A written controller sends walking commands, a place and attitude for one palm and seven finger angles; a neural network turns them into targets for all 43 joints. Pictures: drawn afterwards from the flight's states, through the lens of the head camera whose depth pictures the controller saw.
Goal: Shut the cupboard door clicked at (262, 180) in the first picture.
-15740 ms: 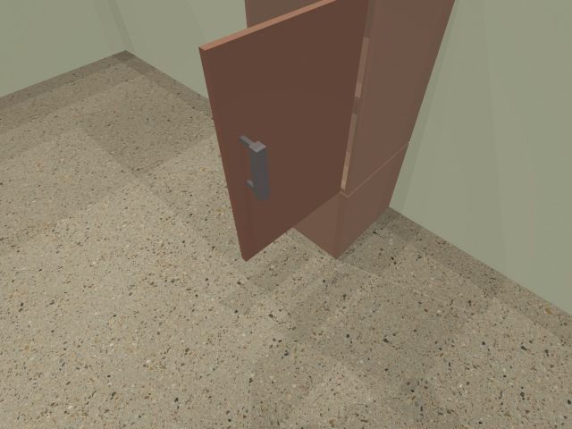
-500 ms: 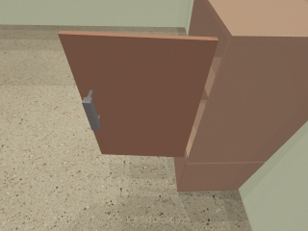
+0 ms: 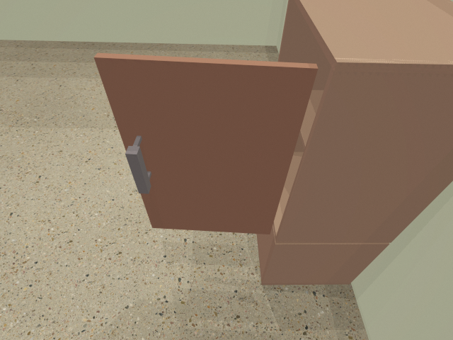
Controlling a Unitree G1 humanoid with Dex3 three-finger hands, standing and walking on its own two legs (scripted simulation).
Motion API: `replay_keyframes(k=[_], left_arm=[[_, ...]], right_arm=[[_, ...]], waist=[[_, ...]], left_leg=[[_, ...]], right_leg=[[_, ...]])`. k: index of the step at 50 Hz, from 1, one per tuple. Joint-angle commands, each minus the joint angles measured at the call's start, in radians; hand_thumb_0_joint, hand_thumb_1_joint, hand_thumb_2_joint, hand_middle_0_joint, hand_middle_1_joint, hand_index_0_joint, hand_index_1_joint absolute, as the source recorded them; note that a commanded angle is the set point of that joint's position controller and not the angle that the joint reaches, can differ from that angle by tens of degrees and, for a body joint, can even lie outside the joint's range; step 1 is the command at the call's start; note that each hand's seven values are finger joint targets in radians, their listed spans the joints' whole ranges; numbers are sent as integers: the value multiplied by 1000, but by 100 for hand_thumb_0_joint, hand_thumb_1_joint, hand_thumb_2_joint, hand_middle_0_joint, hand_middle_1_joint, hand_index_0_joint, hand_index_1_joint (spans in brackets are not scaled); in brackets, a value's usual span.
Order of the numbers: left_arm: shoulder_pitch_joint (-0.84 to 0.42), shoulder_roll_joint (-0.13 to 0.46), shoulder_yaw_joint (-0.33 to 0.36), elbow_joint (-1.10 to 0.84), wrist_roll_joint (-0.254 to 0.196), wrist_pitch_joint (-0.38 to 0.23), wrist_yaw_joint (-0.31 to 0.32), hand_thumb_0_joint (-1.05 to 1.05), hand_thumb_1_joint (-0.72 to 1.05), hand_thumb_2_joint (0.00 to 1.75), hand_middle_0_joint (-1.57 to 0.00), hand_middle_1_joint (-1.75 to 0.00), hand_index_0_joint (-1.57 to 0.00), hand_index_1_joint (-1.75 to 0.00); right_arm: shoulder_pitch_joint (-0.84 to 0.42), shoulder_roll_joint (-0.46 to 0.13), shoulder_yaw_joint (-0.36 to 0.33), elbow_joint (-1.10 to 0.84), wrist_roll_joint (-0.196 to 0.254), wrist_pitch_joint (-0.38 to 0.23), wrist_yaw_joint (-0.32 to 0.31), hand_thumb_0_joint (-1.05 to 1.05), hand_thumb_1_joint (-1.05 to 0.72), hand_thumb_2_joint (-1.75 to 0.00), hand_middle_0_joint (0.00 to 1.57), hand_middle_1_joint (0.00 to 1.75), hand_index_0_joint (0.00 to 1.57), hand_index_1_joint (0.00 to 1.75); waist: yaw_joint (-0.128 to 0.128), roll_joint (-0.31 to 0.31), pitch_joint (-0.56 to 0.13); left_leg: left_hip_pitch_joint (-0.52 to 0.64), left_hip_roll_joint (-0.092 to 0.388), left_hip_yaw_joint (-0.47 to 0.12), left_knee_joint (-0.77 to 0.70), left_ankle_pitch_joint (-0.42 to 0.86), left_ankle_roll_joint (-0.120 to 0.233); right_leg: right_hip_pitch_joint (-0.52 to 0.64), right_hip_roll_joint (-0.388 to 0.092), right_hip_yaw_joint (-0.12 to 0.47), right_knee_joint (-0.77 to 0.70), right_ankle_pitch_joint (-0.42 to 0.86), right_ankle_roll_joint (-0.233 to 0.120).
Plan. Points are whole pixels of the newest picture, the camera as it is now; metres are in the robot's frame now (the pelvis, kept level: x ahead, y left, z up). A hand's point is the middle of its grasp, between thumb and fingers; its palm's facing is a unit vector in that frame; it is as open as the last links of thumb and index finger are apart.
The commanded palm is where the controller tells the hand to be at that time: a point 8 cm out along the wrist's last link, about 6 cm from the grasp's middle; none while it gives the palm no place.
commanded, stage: look again from close up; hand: left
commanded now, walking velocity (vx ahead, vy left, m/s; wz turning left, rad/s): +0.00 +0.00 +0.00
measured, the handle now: (141, 164) +0.49 +0.23 -0.01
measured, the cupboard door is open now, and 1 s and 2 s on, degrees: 86 86 86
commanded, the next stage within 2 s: raise the hand and make a fist in 0.40 s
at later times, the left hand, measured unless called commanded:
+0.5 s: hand out of the picture +0.01 +0.16 -0.18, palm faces +0.01 -0.99 -0.17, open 7.3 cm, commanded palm +0.11 +0.21 -0.08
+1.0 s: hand out of the picture +0.14 +0.16 -0.07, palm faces +0.14 -0.99 -0.03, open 5.8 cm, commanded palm +0.13 +0.21 -0.05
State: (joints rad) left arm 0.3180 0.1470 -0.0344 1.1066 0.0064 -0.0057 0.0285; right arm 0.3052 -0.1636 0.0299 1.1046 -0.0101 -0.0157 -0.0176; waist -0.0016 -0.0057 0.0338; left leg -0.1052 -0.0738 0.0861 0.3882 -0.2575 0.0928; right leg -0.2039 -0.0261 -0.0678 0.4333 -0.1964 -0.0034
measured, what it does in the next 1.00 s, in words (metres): lowers itself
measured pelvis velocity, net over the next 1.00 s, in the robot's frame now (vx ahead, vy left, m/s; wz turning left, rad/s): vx -0.03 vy -0.05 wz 0.08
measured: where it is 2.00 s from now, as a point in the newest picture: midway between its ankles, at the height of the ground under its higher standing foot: outside the picture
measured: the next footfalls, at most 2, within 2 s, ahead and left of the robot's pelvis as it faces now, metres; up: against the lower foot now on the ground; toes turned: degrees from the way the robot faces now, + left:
none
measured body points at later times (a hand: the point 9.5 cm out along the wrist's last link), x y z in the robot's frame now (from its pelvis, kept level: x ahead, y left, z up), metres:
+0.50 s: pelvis +0.01 -0.01 +0.00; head +0.02 +0.00 +0.45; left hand +0.01 +0.21 -0.16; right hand +0.00 -0.22 -0.16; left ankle -0.02 +0.05 -0.74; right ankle +0.02 -0.12 -0.74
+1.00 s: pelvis -0.03 -0.05 -0.10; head +0.03 -0.03 +0.34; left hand +0.12 +0.22 -0.07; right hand +0.24 -0.27 -0.12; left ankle -0.02 +0.05 -0.74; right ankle +0.03 -0.11 -0.74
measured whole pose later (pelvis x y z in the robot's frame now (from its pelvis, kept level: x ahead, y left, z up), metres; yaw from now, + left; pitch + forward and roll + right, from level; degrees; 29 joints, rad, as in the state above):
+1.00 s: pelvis -0.03 -0.05 -0.10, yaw +5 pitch +14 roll +0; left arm 0.51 0.23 0.15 0.03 -0.28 -0.50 -0.27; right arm 0.15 -0.28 -0.04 0.43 0.02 -0.26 -0.02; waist 0.03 -0.03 -0.14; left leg -0.88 -0.03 0.01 1.23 -0.59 0.04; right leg -0.94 0.02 -0.13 1.18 -0.49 -0.09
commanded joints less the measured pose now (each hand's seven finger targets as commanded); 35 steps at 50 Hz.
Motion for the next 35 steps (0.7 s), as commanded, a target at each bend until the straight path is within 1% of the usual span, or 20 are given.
replay_keyframes(k=[1, 3, 7, 8, 10, 14, 21, 24, 25, 26, 27, 28, 29, 30, 31, 32, 33, 34, 35], left_arm=[[30, 94, 20, -27, 1, -20, 14, 0, 90, 90, -20, -30, -20, -30], [29, 92, 22, -23, 2, -20, 14, 0, 90, 90, -20, -30, -20, -30], [32, 83, 21, -14, 1, -20, 16, 0, 90, 90, -20, -30, -20, -30], [27, 85, 22, -14, 2, -19, 16, 0, 90, 90, -20, -30, -20, -30], [30, 80, 21, -12, 0, -18, 17, 0, 90, 90, -20, -30, -20, -30], [32, 79, 22, -13, 1, -19, 17, 0, 90, 90, -20, -30, -20, -30], [34, 80, 23, -16, 0, -19, 19, 0, 90, 90, -20, -30, -20, -30], [32, 77, 22, -16, 1, -18, 19, 0, 90, 90, -20, -30, -20, -30], [85, 108, 24, 20, 17, -36, 53, 0, 90, 90, -20, -30, -20, -30], [-768, 629, 398, -1626, -107, -294, 73, 0, 90, 90, -20, -30, -20, -30], [-118, 209, 31, -1360, -104, -226, 94, 0, 90, 90, -22, -32, -22, -32], [116, -1, -17, -1310, -164, -87, 102, 0, 90, 90, -24, -34, -24, -34], [67, -40, -77, -1181, -156, -58, 96, 0, 90, 90, -25, -36, -25, -36], [-20, -39, -64, -1186, -170, -93, 80, 0, 90, 90, -27, -38, -27, -38], [-35, 11, 1, -1125, -161, -146, 62, 0, 90, 90, -29, -40, -29, -40], [53, 25, 54, -1026, -164, -210, 27, 0, 90, 90, -31, -42, -31, -42], [197, 52, 120, -951, -181, -281, -26, 0, 90, 90, -33, -44, -33, -44], [283, 11, 120, -889, -211, -365, -94, 0, 90, 90, -35, -46, -35, -46], [314, -10, 123, -875, -243, -456, -168, 0, 90, 90, -36, -48, -36, -48]], right_arm=[[42, -102, -19, -16, 3, -16, -8, 0, -90, -90, 20, 30, 20, 30], [49, -93, -19, -5, 4, -18, -10, 0, -90, -90, 20, 30, 20, 30], [56, -86, -18, 12, 3, -20, -13, 0, -90, -90, 20, 30, 20, 30], [56, -81, -18, 14, 4, -19, -13, 0, -90, -90, 20, 30, 20, 30], [58, -80, -17, 18, 3, -19, -15, 0, -90, -90, 20, 30, 20, 30], [60, -76, -19, 23, 4, -21, -16, 0, -90, -90, 20, 30, 20, 30], [58, -75, -19, 31, 3, -22, -18, 0, -90, -90, 20, 30, 20, 30], [50, -77, -20, 33, 3, -19, -18, 0, -90, -90, 20, 30, 20, 30], [-13, -116, -23, -40, 14, -29, -12, 0, -90, -90, 20, 30, 20, 30], [112, -343, -83, -362, 23, -222, -97, 0, -90, -90, 20, 30, 20, 30], [11, -202, 1, -327, 77, -313, -109, 0, -90, -90, 20, 30, 20, 30], [-50, -172, -20, -355, 35, -343, -79, 0, -90, -90, 20, 30, 20, 30], [-35, -167, -34, -322, 48, -366, -49, 0, -90, -90, 20, 30, 20, 30], [-27, -201, -65, -363, 42, -374, -26, 0, -90, -90, 20, 30, 20, 30], [-37, -219, -80, -402, 26, -379, -14, 0, -90, -90, 20, 30, 20, 30], [-49, -224, -88, -437, 14, -376, -1, 0, -90, -90, 20, 30, 20, 30], [-63, -223, -98, -489, 14, -374, 16, 0, -90, -90, 20, 30, 20, 30], [-83, -214, -103, -529, 16, -370, 25, 0, -90, -90, 20, 30, 20, 30], [-99, -208, -111, -563, 15, -364, 28, 0, -90, -90, 20, 30, 20, 30]], waist=[[1, 2, 42], [2, 1, 42], [3, 8, 39], [5, 17, 56], [5, 9, 57], [4, -7, 47], [3, 5, 34], [2, -4, 57], [22, -2, 70], [-173, 118, -403], [-69, 373, -471], [-33, 363, -362], [-50, 188, -95], [-82, 111, 31], [-86, 0, 65], [-68, -126, 45], [-17, -147, -22], [7, -253, -67], [22, -366, -89]], left_leg=[[-110, 174, -168, -119, 90, -44], [-110, 176, -162, -118, 110, -43], [-97, 176, -158, -112, 137, -45], [-108, 176, -155, -114, 136, -44], [-104, 177, -156, -113, 136, -45], [-90, 178, -151, -107, 165, -43], [-63, 179, -147, -102, 208, -46], [-68, 182, -145, -107, 196, -46], [-112, 214, -125, 54, 507, -72], [212, 180, -203, 103, 731, -104], [318, 169, -192, 102, 695, -134], [151, 168, -188, -8, 702, -176], [-36, 161, -186, 7, 547, -164], [-138, 139, -202, 69, 394, -151], [-241, 114, -213, 139, 250, -149], [-343, 87, -206, 214, 132, -146], [-400, 59, -184, 265, 102, -153], [-474, 42, -158, 338, 57, -147], [-576, 25, -125, 410, -22, -134]], right_leg=[[48, -97, 115, -55, 64, -47], [57, -95, 108, -52, 82, -46], [63, -97, 113, -48, 104, -47], [60, -94, 111, -49, 104, -47], [59, -94, 112, -48, 102, -46], [65, -98, 112, -47, 133, -46], [70, -98, 113, -47, 157, -45], [56, -95, 115, -51, 146, -43], [4, -113, 98, 13, 384, -17], [49, 20, 43, 227, 307, 4], [-138, 71, 4, 331, -84, -15], [-165, 56, -6, 313, -181, -25], [-238, 28, 4, 302, -165, -16], [-269, 19, -7, 231, -130, -18], [-297, 17, -21, 186, -95, -26], [-334, 18, -30, 174, -85, -33], [-328, 12, -21, 201, -111, -45], [-364, 13, -11, 262, -148, -47], [-390, 3, 29, 301, -204, -41]])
